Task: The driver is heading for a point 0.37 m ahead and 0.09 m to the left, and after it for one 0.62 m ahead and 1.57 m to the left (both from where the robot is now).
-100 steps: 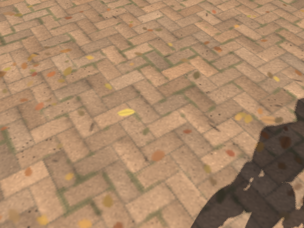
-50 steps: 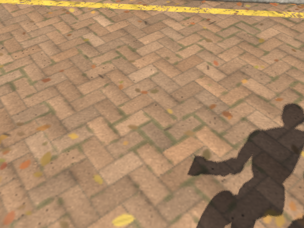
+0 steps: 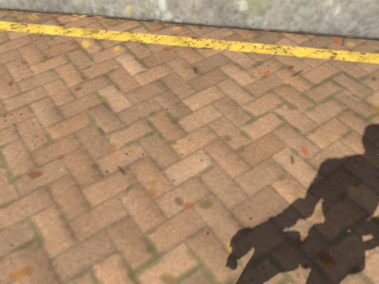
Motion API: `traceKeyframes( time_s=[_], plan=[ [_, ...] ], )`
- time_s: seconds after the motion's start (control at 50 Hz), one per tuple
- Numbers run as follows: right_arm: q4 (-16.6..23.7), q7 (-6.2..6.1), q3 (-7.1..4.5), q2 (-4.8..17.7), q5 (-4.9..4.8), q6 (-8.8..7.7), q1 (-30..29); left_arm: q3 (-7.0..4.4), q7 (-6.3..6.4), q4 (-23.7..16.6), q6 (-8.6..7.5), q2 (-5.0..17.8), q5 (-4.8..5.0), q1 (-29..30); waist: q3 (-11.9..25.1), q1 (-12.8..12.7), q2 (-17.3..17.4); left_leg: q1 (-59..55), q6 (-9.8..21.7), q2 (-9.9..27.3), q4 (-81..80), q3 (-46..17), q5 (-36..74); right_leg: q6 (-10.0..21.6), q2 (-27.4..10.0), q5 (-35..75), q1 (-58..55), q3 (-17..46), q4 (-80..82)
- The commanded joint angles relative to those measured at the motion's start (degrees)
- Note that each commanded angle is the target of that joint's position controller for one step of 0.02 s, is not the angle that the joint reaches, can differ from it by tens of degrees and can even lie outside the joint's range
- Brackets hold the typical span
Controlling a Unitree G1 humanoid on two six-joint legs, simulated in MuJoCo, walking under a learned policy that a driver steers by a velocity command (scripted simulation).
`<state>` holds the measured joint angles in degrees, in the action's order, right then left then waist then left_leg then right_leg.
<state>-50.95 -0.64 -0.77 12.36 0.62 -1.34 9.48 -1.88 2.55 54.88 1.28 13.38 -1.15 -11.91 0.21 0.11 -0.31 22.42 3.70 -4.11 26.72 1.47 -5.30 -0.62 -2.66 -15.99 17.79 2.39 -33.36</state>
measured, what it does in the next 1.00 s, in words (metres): walks ahead, turning left: left foot, then right foot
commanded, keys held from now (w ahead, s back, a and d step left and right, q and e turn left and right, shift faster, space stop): shift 0.12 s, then q+shift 0.30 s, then w+q+shift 0.24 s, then w+shift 0.02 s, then w+e+shift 0.04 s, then q+shift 0.28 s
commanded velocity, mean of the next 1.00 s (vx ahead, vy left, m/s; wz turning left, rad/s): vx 0.26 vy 0.00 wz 0.58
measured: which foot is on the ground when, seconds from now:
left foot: down 0.00-0.24, up 0.26-0.46, down 0.48-0.94, up 0.96-1.00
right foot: down 0.00-0.46, up 0.48-0.92, down 0.94-1.00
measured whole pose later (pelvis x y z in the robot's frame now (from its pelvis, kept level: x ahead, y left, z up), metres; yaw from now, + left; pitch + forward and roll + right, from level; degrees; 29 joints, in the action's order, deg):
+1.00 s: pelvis +0.27 +0.10 +0.00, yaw +37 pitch +4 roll -2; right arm -40.9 -2.0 -4.9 16.4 -1.7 0.4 22.3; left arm -3.9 -0.2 38.0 -6.8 14.8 -0.9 0.6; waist -0.8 5.2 1.7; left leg 14.6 0.2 -6.6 56.2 -14.6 -33.4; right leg 0.4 2.7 -5.3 26.2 1.4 -28.2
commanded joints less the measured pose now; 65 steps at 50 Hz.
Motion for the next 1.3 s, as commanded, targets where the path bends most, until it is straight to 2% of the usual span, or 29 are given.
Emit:
traceKeyframes(
  time_s=[0.02,0.06,0.12,0.16,0.2,0.26,0.3,0.34,0.38,0.42,0.46,0.48,0.5,0.52,0.54,0.58,0.6,0.72,0.82,0.9,0.92,0.94,0.96,0.98,1.0,1.02,1.08,1.12,1.3],
  plan=[
    [2.68,-0.60,-1.91,6.52,-0.58,-0.28,0.16,-1.75,-0.07,0.35,-0.69,8.32,-0.15,-5.07,-1.99,0.62,-3.80,1.01,-0.75,5.61,-9.58,-7.07,-22.65,4.94,-2.38,-8.81,0.22,2.32,9.50],
    [2.09,-0.89,-2.03,5.95,-0.12,-0.32,-0.25,-0.90,-0.18,0.77,-2.14,4.75,-0.05,-3.69,-1.87,1.03,-6.19,-8.14,-1.09,4.78,-4.27,-5.13,-13.06,3.84,-2.63,-13.77,7.11,3.23,14.37],
    [0.40,-0.95,-2.11,5.28,0.33,0.03,1.25,-0.92,-0.11,0.98,-3.50,4.45,0.37,-2.57,-1.94,1.54,-4.61,-10.30,0.07,5.19,-3.04,-4.87,-8.87,2.06,-1.82,-9.61,6.78,2.34,13.76],
    [2.35,-0.94,-3.08,8.31,-0.67,0.32,-2.39,-2.28,0.90,0.33,-3.40,8.02,1.06,-3.65,-3.07,-0.31,-1.45,-2.33,1.73,4.80,-2.21,-6.27,-9.15,2.44,-1.22,-4.76,1.35,0.33,9.96],
    [4.33,-0.87,-3.58,8.31,-1.17,0.69,-4.67,-3.06,1.97,0.40,-3.01,8.63,1.10,-7.18,-1.58,-2.20,-1.33,2.98,2.26,4.15,0.53,-7.02,-5.76,4.00,-2.89,-0.82,-3.43,0.75,8.44],
    [6.40,-0.13,-3.64,5.70,-0.98,1.40,-3.17,-4.18,3.41,-1.17,-2.49,10.57,0.58,-6.86,1.38,-1.73,-10.74,11.26,0.09,1.95,16.26,-2.30,-11.02,10.09,-15.88,16.70,-10.34,10.17,10.60],
    [7.89,0.56,-4.33,6.79,-0.83,1.91,-3.93,-4.30,4.12,-4.41,-2.84,10.10,0.60,-3.14,1.75,-2.13,-8.61,16.78,-1.50,5.78,30.40,-3.01,-25.89,14.77,-23.87,30.69,-12.14,14.01,10.90],
    [8.83,0.87,-4.15,5.69,-1.50,2.65,-4.00,-5.08,4.03,-6.30,-2.93,11.80,1.89,1.55,1.40,-0.70,-4.75,17.16,-2.80,8.97,27.27,-3.53,-22.65,11.22,-21.62,30.99,-13.43,8.44,10.32],
    [9.23,1.49,-3.98,5.17,-1.97,3.15,-3.57,-5.67,3.37,-6.76,-2.13,13.02,1.88,3.11,2.27,-0.98,-6.60,9.29,-3.35,7.25,21.25,1.21,-17.21,7.92,-17.22,31.95,-10.65,-0.21,8.79],
    [9.16,2.37,-4.87,6.66,-2.49,3.74,-1.46,-5.85,2.50,-6.95,-1.37,12.85,1.79,2.99,2.97,-0.53,-7.42,1.59,-2.59,3.87,14.35,5.90,-11.25,5.93,-14.92,29.24,-8.66,-5.94,4.91],
    [6.74,2.08,-7.00,8.73,-3.30,4.12,7.16,-5.37,0.86,-6.80,-1.64,10.74,1.91,0.64,7.99,2.53,-1.96,-16.14,1.52,-0.50,8.06,6.10,-11.16,3.01,-12.24,7.83,-0.16,-10.33,-6.05],
    [5.52,1.44,-9.07,14.39,-3.54,3.64,14.37,-3.85,-0.23,-9.04,-2.19,6.11,0.79,4.47,5.80,6.35,11.48,-25.70,8.77,8.39,-1.57,-13.47,-22.35,-0.81,-5.79,-10.91,16.54,-13.69,-25.41],
    [7.54,2.01,-9.23,20.72,-1.78,1.08,17.30,-2.77,-0.88,-15.00,-4.16,3.02,1.05,10.37,7.14,6.45,20.27,-31.91,20.90,22.57,-17.46,-53.70,-46.96,-1.53,4.61,-21.49,37.36,-2.43,-40.13],
    [7.53,2.15,-7.86,17.07,-0.67,-1.32,17.55,-3.37,-1.69,-16.16,-6.61,7.01,3.11,15.32,4.00,8.07,10.09,-30.65,20.73,25.69,-21.35,-58.39,-55.69,1.39,1.90,-16.86,42.71,5.52,-44.31],
    [8.30,1.83,-6.72,14.07,-0.82,-2.75,14.24,-3.62,-2.25,-16.24,-8.34,8.42,3.41,15.49,0.80,5.76,7.83,-27.86,17.64,24.50,-19.22,-53.45,-50.62,3.52,0.23,-11.18,43.20,5.92,-42.64],
    [10.19,1.09,-5.82,12.01,-2.29,-3.04,7.27,-4.49,-1.94,-13.22,-9.93,9.84,0.75,10.88,-0.49,0.94,3.42,-17.89,12.02,18.39,-16.95,-38.95,-35.05,3.68,-2.64,-1.51,32.64,6.18,-31.08],
    [10.93,0.65,-5.42,11.23,-2.15,-2.77,6.16,-5.00,-2.02,-12.89,-9.96,10.49,0.72,10.52,-0.15,0.18,3.70,-14.65,10.65,15.38,-17.49,-34.06,-31.05,2.84,-2.32,1.78,26.99,5.39,-26.08],
    [10.39,-1.06,-4.94,10.06,-1.91,-2.90,12.30,-3.34,-2.79,-14.42,-9.46,5.07,1.18,14.75,-0.85,2.47,7.16,-12.64,9.25,11.33,-17.15,-22.13,-14.89,-1.91,1.67,18.24,19.83,0.46,-5.55],
    [9.35,-1.05,-5.50,11.40,-2.11,-1.54,16.40,-2.90,-3.26,-19.96,-9.90,5.32,1.55,23.13,-4.38,5.25,7.88,-11.85,7.88,9.20,-10.77,-24.48,1.09,-1.89,5.52,15.74,14.64,0.80,4.48],
    [12.35,-1.78,-6.24,11.89,-3.02,0.57,12.12,-4.73,-3.26,-20.10,-10.06,9.40,1.88,16.16,0.48,0.81,11.24,-14.54,4.56,8.11,-1.20,-30.55,12.35,-0.15,7.37,12.14,3.82,1.66,9.22],
    [14.08,-1.81,-6.06,11.16,-3.13,0.61,8.96,-5.46,-2.86,-19.26,-10.06,10.95,1.46,11.02,3.27,-2.43,10.62,-12.72,2.24,5.74,4.79,-29.19,15.75,1.52,5.36,16.38,-4.20,1.75,12.65],
    [16.13,-1.56,-5.22,8.25,-2.32,0.39,7.01,-6.26,-2.43,-18.59,-9.82,13.95,0.20,2.72,11.59,-5.91,6.84,-6.71,-0.44,2.99,18.43,-25.53,11.13,5.48,-3.46,21.51,-19.69,7.46,10.04],
    [16.82,-1.65,-3.87,2.19,-1.32,0.52,16.70,-6.48,-1.99,-18.26,-8.86,17.04,-1.11,-2.59,22.21,-1.61,-11.05,10.54,-4.15,-5.98,36.69,-17.21,-31.94,14.31,-21.24,38.43,-41.06,27.94,6.94],
    [16.46,-1.33,-4.64,9.17,-2.23,0.52,22.77,-5.91,-2.47,-17.54,-7.84,14.00,0.22,-2.93,25.52,0.27,-19.22,16.98,-5.22,-0.50,48.11,-15.08,-35.64,18.16,-27.12,32.13,-41.26,38.54,8.50],
    [15.71,-1.32,-5.92,13.28,-2.65,1.23,18.24,-4.58,-2.00,-19.79,-6.83,8.59,0.38,0.98,17.43,-0.93,-13.10,19.82,-6.88,2.77,51.45,-13.19,-30.23,15.97,-22.63,29.53,-34.10,29.03,9.80],
    [16.57,-1.44,-6.48,14.61,-2.41,1.99,12.95,-3.80,-1.52,-20.24,-5.80,6.45,0.45,4.05,10.98,-1.31,-7.65,20.06,-8.08,4.49,51.07,-10.07,-25.64,13.62,-18.54,30.65,-26.10,18.51,10.46],
    [17.93,-1.17,-6.41,10.64,-2.34,3.95,10.79,-3.73,-1.07,-19.22,-4.67,7.41,-0.12,8.54,3.11,1.69,-6.43,13.49,-8.64,8.18,46.14,-5.45,-20.07,11.78,-12.58,29.15,-8.38,5.16,15.53],
    [19.63,-1.01,-5.56,7.95,-2.31,4.38,8.31,-4.35,-1.10,-17.88,-4.89,9.15,-0.36,8.85,2.13,1.43,-8.18,13.39,-8.73,9.23,40.77,-3.66,-18.28,13.34,-13.62,30.05,-6.86,1.91,18.26],
    [21.90,2.39,-6.43,10.91,-2.26,5.76,-0.58,-5.85,-2.40,-16.06,-3.53,13.91,2.28,10.53,2.84,0.15,-6.38,2.61,-3.63,9.35,17.32,1.73,-6.62,9.59,-16.08,20.36,-10.04,-10.28,15.37]
  ],
)
Next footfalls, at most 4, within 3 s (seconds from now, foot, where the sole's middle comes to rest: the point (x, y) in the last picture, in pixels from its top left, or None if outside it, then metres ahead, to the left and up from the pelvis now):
0.48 left None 0.10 0.13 -0.77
0.94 right None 0.45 0.08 -0.77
1.38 left None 0.29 0.31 -0.77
1.82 right None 0.51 0.28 -0.77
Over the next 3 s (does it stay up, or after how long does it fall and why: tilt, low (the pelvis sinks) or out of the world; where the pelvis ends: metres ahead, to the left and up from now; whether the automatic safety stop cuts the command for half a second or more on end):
stays up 0.46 0.71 0.01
